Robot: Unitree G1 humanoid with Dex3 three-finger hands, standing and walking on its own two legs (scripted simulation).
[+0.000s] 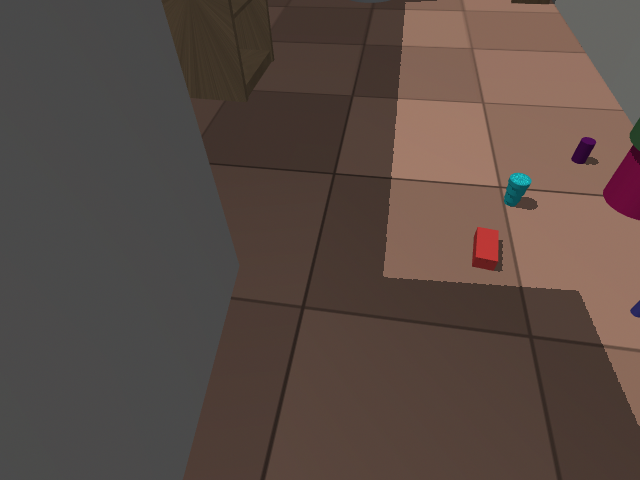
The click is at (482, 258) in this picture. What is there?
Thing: lying carton
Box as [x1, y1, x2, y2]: [472, 227, 498, 270]
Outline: 477,227 474,235 472,266 493,270 497,262 498,231
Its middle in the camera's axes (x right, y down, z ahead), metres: +0.67 +0.01 +1.60
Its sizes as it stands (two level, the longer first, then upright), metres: 0.172 0.083 0.059
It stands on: the floor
